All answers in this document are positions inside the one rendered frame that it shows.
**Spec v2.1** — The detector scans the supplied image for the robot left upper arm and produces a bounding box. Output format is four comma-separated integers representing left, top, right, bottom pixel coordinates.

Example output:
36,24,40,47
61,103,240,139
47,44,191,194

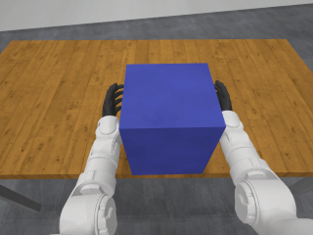
50,193,117,235

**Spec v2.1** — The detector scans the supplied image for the left robot forearm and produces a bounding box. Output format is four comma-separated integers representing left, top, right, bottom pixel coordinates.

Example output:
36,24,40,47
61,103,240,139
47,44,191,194
59,116,122,233

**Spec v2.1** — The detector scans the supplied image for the table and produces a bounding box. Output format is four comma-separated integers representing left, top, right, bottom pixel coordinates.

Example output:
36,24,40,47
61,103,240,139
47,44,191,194
0,39,313,212

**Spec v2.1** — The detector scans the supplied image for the robot right upper arm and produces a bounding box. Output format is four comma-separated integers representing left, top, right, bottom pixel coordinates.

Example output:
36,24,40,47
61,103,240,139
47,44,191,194
235,179,313,235

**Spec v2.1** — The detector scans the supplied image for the right robot forearm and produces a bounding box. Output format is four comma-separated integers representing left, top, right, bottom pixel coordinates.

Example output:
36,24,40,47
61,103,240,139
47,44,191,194
219,111,296,215

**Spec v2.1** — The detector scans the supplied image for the left robot hand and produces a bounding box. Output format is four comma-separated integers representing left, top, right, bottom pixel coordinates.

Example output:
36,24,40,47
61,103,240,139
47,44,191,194
102,83,124,118

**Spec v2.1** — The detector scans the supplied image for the carton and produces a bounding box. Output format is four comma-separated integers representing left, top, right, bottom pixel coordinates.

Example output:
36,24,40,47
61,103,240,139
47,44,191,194
118,63,227,175

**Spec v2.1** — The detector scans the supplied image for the right robot hand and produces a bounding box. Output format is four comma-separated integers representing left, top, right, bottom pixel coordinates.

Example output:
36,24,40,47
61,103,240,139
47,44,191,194
213,80,233,112

